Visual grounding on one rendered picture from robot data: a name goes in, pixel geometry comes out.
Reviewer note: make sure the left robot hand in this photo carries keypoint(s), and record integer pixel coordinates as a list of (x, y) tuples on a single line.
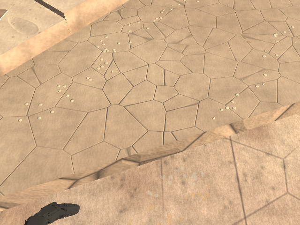
[(51, 212)]

